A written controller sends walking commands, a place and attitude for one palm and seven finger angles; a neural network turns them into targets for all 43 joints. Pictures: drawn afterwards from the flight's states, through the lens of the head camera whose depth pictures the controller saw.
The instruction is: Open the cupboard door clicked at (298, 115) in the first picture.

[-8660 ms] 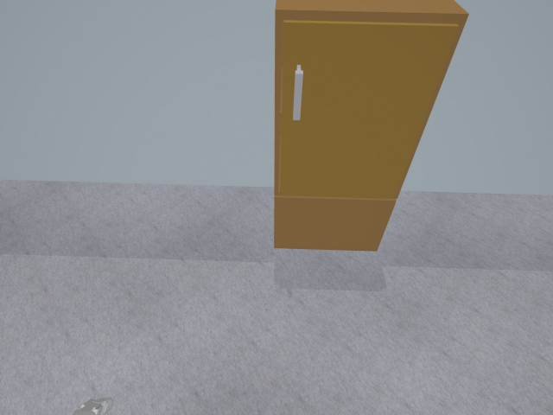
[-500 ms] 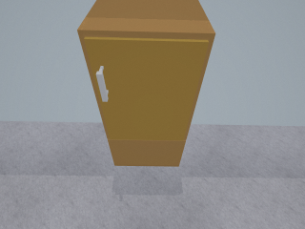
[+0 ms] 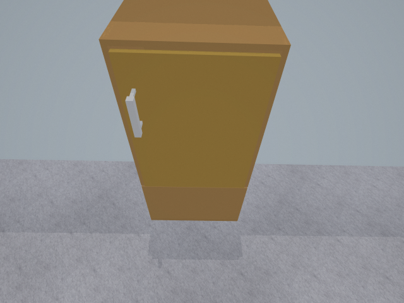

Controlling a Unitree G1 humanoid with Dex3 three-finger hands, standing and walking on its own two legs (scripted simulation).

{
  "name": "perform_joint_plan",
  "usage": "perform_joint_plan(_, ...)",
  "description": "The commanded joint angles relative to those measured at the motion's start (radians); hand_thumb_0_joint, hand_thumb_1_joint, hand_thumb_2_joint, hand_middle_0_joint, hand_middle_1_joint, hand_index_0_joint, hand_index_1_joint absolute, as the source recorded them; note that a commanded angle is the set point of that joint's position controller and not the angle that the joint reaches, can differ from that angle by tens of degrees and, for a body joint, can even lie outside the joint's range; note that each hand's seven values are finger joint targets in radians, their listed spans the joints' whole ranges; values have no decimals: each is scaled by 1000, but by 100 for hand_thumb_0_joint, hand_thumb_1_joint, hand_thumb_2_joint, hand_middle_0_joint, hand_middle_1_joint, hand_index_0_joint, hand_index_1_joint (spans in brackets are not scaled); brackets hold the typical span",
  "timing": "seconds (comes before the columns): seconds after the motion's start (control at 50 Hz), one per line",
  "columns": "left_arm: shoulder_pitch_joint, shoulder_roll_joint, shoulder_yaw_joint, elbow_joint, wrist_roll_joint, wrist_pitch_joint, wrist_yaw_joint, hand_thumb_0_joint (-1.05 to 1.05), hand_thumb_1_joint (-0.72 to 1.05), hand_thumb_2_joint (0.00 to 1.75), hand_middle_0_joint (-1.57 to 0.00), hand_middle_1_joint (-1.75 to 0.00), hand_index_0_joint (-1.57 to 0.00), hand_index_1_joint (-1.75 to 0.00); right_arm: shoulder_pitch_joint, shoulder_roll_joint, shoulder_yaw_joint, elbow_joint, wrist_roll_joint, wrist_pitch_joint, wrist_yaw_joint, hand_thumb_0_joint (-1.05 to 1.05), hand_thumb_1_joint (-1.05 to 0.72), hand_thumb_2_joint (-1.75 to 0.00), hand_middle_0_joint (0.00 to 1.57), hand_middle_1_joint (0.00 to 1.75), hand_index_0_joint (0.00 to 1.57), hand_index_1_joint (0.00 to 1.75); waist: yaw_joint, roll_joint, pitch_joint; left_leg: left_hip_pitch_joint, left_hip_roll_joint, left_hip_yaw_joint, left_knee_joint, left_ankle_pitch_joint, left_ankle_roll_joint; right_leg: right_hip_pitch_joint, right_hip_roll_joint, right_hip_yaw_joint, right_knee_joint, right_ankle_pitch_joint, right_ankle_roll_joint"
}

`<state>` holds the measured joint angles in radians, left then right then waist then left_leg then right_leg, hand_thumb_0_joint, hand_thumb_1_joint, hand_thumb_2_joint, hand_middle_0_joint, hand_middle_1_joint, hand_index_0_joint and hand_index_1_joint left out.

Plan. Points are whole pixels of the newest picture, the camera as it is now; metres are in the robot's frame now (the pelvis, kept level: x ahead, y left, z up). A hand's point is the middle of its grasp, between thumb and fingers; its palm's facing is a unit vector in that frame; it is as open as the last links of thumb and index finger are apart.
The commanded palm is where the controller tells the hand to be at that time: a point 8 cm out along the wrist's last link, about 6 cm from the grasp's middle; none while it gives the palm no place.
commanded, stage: look again from close up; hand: left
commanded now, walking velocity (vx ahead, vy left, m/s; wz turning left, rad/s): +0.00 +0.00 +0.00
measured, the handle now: (135, 113) +0.59 +0.23 +0.01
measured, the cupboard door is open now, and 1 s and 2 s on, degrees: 0 0 0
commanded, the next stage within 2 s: shuffle to correct the standing spot in 0.48 s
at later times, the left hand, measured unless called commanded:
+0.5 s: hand out of the picture +0.03 +0.18 -0.18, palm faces +0.02 -0.97 -0.22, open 7.3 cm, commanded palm none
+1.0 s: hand out of the picture +0.02 +0.17 -0.19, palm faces +0.05 -0.99 -0.16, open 7.3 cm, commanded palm none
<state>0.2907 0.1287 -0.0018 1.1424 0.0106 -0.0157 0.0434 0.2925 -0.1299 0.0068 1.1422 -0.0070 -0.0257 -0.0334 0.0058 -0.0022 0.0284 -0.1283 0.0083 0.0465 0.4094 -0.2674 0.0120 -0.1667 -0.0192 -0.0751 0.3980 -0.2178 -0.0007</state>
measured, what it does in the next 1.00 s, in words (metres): lifts its right foot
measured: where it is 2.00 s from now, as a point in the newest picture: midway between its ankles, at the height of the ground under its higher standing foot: outside the picture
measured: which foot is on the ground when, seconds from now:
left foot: down 0.00-1.00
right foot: down 0.00-0.90, up 0.92-1.00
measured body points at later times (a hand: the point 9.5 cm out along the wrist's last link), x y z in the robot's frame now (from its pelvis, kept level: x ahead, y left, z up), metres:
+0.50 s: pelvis +0.01 +0.00 -0.01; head +0.02 -0.02 +0.44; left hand +0.03 +0.23 -0.16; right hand +0.01 -0.22 -0.17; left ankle -0.03 +0.11 -0.74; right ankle +0.00 -0.12 -0.74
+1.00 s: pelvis +0.05 +0.00 -0.01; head +0.07 +0.01 +0.44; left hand +0.02 +0.22 -0.18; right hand +0.01 -0.21 -0.17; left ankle -0.02 +0.10 -0.74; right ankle +0.00 -0.10 -0.69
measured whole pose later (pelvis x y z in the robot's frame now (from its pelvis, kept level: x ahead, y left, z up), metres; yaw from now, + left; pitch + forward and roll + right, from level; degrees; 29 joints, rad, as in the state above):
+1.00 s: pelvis +0.05 +0.00 -0.01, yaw +1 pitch +0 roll +0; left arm 0.34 0.15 0.03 1.12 0.02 0.01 0.02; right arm 0.39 -0.13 0.01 1.09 -0.03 -0.07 -0.03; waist -0.01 -0.02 0.03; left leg -0.13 0.01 0.08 0.54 -0.41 0.03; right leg -0.37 -0.02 -0.08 0.98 -0.54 -0.05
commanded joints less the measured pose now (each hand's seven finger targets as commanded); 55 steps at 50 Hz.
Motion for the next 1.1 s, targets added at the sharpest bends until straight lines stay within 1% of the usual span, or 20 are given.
perform_joint_plan(0.0, 48, 132, 9, -52, 2, -30, 12, 0, 90, 90, -20, -30, -20, -30, 56, -79, -15, -96, -7, -7, 10, 0, -90, -90, 20, 30, 20, 30, -22, 101, 40, -120, 69, -77, -5, 34, 2, -52, -130, 122, 1, 40, -55)
perform_joint_plan(0.04, 56, 120, 9, -61, 6, -27, 2, 0, 90, 90, -20, -30, -20, -30, 81, -89, -8, -110, -12, -14, 14, 0, -90, -90, 20, 30, 20, 30, -11, 103, -9, -137, 94, -94, -4, 88, 18, -21, -93, 81, 38, 1, -50)
perform_joint_plan(0.08, 53, 105, 6, -58, 4, -26, -3, 0, 90, 90, -20, -30, -20, -30, 75, -99, -9, -116, -9, -18, 8, 0, -90, -90, 20, 30, 20, 30, -11, 47, -32, -108, 99, -102, -1, 180, 29, -4, -86, 75, 57, 72, -45)
perform_joint_plan(0.1, 51, 103, 4, -60, 2, -25, -4, 0, 90, 90, -20, -30, -20, -30, 81, -108, -7, -119, -7, -19, 5, 0, -90, -90, 20, 30, 20, 30, -13, 9, -31, -101, 102, -102, 3, 211, 32, 0, -86, 71, 62, 99, -43)
perform_joint_plan(0.16, 42, 100, 6, -58, 1, -20, -4, 0, 90, 90, -20, -30, -20, -30, 81, -119, -8, -110, -9, -23, -1, 0, -90, -90, 20, 30, 20, 30, -7, 16, -1, -86, 105, -97, -1, 308, 33, -8, -84, 67, 81, 141, -39)
perform_joint_plan(0.3, 30, 117, 13, -63, 0, -10, -4, 0, 90, 90, -20, -30, -20, -30, 67, -126, -7, -91, -9, -17, -4, 0, -90, -90, 20, 30, 20, 30, -4, 1, 63, -93, 96, -88, -38, 236, 31, -25, -87, 76, 63, 126, -34)
perform_joint_plan(0.56, 16, 139, 21, -70, 2, -12, -8, 0, 90, 90, -20, -30, -20, -30, 52, -118, -7, -61, -8, -14, -4, 0, -90, -90, 20, 30, 20, 30, 0, -3, 26, -68, 92, -64, -33, 187, 22, 2, -102, 93, 36, 188, -43)
perform_joint_plan(0.64, 43, 139, 29, -68, 11, -3, -15, 0, 90, 90, -20, -30, -20, -30, 70, -101, -7, -57, -15, 0, 5, 0, -90, -90, 20, 30, 20, 30, 6, -32, 67, -134, 58, -32, 12, -84, 28, -27, -105, 137, 4, -165, -69)
perform_joint_plan(0.7, 81, 168, 45, -71, 11, -2, -20, 0, 90, 90, -20, -30, -20, -30, 59, -84, -8, -73, -19, 6, 14, 0, -90, -90, 20, 30, 20, 30, 20, -95, 124, -222, 12, 16, 125, -155, 17, -50, -164, 245, -91, -357, -115)
perform_joint_plan(0.74, 114, 189, 59, -74, 12, -6, -18, 0, 90, 90, -20, -30, -20, -30, 55, -76, -12, -85, -19, 5, 18, 0, -90, -90, 20, 30, 20, 30, 25, -140, 126, -260, 10, 40, 232, -154, 17, -40, -227, 316, -150, -381, -153)
perform_joint_plan(0.78, 116, 184, 67, -82, 15, -16, -17, 0, 90, 90, -20, -30, -20, -30, 55, -69, -13, -94, -18, -3, 21, 0, -90, -90, 20, 30, 20, 30, 17, -132, 123, -250, 24, 30, 240, -151, 19, -54, -252, 319, -139, -275, -176)
perform_joint_plan(0.82, 81, 170, 68, -94, 16, -17, -18, 0, 90, 90, -20, -30, -20, -30, 121, -60, -14, -72, -15, -13, 23, 0, -90, -90, 20, 30, 20, 30, -19, -50, 97, -107, 28, 39, 104, -94, 23, -118, -202, 197, -26, -173, -152)
perform_joint_plan(0.84, 54, 141, 61, -104, 15, -13, -22, 0, 90, 90, -20, -30, -20, -30, 182, -73, -12, -50, -15, -20, 21, 0, -90, -90, 20, 30, 20, 30, -38, 29, 86, -27, 53, -10, 41, -9, 38, -172, -124, 109, 84, -172, -117)
perform_joint_plan(0.88, -22, 66, 43, -142, 15, -17, -26, 0, 90, 90, -20, -30, -20, -30, 330, -166, -33, 0, -25, -32, 3, 0, -90, -90, 20, 30, 20, 30, -88, 338, 76, 152, 296, -330, -89, 355, 172, -412, 34, -75, 469, -317, -45)
perform_joint_plan(0.9, -72, 85, 42, -160, 17, -22, -22, 0, 90, 90, -20, -30, -20, -30, 371, -158, -27, 13, -26, -34, -8, 0, -90, -90, 20, 30, 20, 30, -105, 313, 89, 223, 341, -385, -87, 597, 237, -527, 19, -15, 628, -417, -50)
perform_joint_plan(0.92, -90, 94, 46, -168, 16, -26, -22, 0, 90, 90, -20, -30, -20, -30, 356, -135, -20, 4, -24, -38, -13, 0, -90, -90, 20, 30, 20, 30, -90, 246, 91, 233, 356, -360, -54, 757, 267, -558, -22, 23, 687, -403, -55)
perform_joint_plan(0.94, -94, 81, 46, -161, 11, -28, -23, 0, 90, 90, -20, -30, -20, -30, 313, -122, -16, -14, -25, -42, -16, 0, -90, -90, 20, 30, 20, 30, -75, 141, 89, 197, 355, -313, -32, 825, 264, -534, -48, 39, 689, -379, -54)
perform_joint_plan(0.96, -89, 57, 43, -155, 9, -24, -26, 0, 90, 90, -20, -30, -20, -30, 273, -125, -15, -31, -27, -43, -18, 0, -90, -90, 20, 30, 20, 30, -59, 98, 83, 163, 329, -264, -34, 851, 242, -497, -56, 39, 673, -340, -48)
perform_joint_plan(1.02, -65, 21, 34, -145, 4, -5, -30, 0, 90, 90, -20, -30, -20, -30, 198, -122, -12, -54, -25, -42, -26, 0, -90, -90, 20, 30, 20, 30, -17, 109, 64, 73, 249, -115, -44, 900, 166, -354, -43, 4, 510, -203, -27)
perform_joint_plan(1.08, -27, 49, 39, -136, 0, 3, -23, 0, 90, 90, -20, -30, -20, -30, 142, -146, -23, -62, -15, -30, -28, 0, -90, -90, 20, 30, 20, 30, 15, 140, 45, 13, 215, -64, -4, 883, 117, -174, -14, -25, 285, -40, -25)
